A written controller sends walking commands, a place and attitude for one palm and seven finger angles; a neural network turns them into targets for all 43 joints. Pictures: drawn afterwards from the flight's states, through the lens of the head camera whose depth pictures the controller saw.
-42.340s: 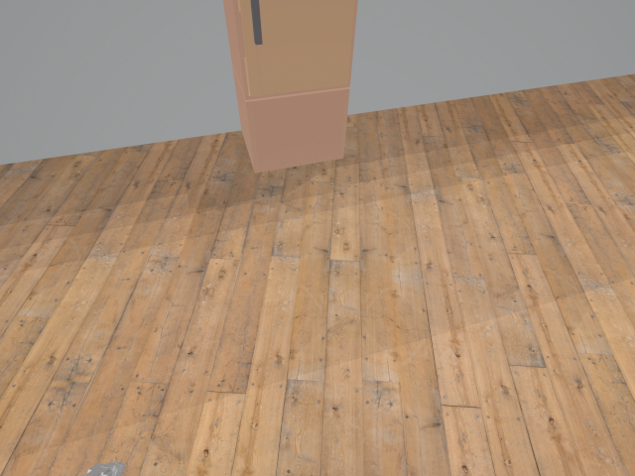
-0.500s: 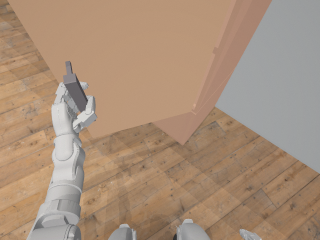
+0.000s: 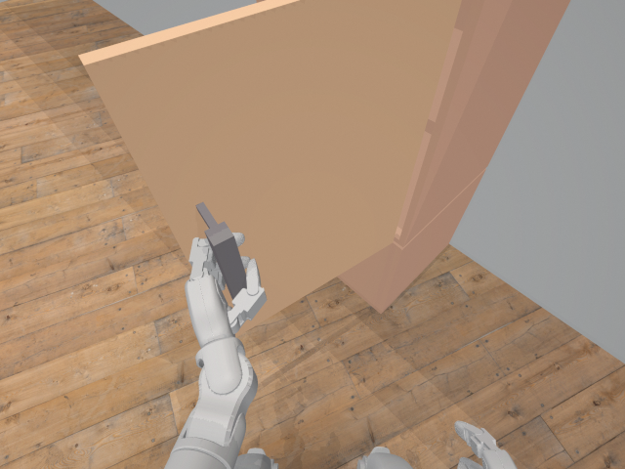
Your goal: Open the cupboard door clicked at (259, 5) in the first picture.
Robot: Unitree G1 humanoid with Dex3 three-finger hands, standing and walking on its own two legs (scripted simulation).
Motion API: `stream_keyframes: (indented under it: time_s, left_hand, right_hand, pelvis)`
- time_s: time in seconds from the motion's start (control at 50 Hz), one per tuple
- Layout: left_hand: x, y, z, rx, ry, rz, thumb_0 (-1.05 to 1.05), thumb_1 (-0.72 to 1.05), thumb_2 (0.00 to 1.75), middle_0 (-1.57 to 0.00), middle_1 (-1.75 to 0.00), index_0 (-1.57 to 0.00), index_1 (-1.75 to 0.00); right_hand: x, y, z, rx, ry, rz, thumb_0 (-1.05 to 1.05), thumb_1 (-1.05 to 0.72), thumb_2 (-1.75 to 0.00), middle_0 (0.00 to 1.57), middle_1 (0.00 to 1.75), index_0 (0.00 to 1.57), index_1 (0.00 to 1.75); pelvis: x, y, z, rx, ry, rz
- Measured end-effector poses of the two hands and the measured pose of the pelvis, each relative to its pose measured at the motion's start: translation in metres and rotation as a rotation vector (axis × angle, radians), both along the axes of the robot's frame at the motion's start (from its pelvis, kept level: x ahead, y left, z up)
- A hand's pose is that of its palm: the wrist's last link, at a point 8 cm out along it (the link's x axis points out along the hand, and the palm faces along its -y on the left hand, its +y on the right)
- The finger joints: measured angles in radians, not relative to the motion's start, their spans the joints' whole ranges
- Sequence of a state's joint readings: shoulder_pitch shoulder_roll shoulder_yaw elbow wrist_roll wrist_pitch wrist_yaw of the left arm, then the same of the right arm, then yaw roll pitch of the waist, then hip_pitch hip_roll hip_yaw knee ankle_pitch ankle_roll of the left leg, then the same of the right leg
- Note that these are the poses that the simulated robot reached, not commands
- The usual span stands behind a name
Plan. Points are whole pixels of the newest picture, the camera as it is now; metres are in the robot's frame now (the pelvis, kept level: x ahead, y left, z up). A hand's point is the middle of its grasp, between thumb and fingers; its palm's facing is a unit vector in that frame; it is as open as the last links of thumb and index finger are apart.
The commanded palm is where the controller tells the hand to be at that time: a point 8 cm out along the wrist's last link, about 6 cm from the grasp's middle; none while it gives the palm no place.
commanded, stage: open thumb and fingers to let go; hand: left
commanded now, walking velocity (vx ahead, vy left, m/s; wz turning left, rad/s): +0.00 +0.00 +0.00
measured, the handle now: (225, 259) +0.38 +0.14 +0.04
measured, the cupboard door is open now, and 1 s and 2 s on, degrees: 79 83 85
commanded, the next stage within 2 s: slide the hand sideways off the handle in 0.92 s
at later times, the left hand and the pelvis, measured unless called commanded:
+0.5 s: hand (267, 300) +0.32 +0.07 +0.04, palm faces +0.37 -0.93 +0.00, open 10.2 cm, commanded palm +0.28 +0.12 +0.04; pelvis -0.01 -0.02 +0.00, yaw +2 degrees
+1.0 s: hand (266, 299) +0.32 +0.07 +0.04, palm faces +0.33 -0.95 +0.00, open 14.7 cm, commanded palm +0.27 +0.12 +0.04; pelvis -0.02 +0.00 -0.01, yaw +1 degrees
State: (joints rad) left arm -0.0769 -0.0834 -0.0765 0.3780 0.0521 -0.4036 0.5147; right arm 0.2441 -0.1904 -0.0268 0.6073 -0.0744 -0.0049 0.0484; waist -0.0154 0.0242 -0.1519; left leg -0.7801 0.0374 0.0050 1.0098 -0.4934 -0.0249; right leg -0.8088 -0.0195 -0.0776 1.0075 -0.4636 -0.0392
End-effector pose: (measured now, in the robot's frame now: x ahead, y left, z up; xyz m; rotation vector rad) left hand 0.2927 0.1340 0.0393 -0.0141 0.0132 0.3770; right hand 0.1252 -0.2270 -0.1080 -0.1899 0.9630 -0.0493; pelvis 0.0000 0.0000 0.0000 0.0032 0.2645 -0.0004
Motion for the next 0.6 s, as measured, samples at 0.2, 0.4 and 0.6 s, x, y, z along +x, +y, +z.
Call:
stream_keyframes:
  time_s: [0.2,0.4,0.6]
  left_hand:
    - [-0.024,-0.027,-0.001,0.038,-0.015,0.004,0.01,0.63,0.74,-0.32,-1.33,-0.32,-1.32]
    - [-0.016,-0.019,0.0,0.023,-0.005,0.006,0.01,0.34,0.66,-0.36,-1.3,-0.35,-1.29]
    - [-0.014,-0.018,-0.001,0.022,-0.02,-0.007,0.01,-0.23,0.42,-0.33,-1.23,-0.32,-1.22]
  right_hand:
    - [0.016,-0.01,-0.001,-0.02,-0.07,0.03,0.01,-0.91,-0.89,0.2,0.3,0.2,0.3]
    - [0.027,-0.008,0.001,-0.005,-0.103,0.042,0.01,-0.91,-0.89,0.2,0.3,0.2,0.3]
    - [0.016,-0.009,-0.004,-0.018,-0.061,0.031,0.01,-0.91,-0.89,0.2,0.3,0.2,0.3]
  pelvis:
    - [-0.009,-0.014,-0.005,0.015,-0.017,0.016]
    - [-0.013,-0.019,-0.004,0.018,-0.018,0.023]
    - [-0.013,-0.014,-0.005,0.016,-0.014,0.02]
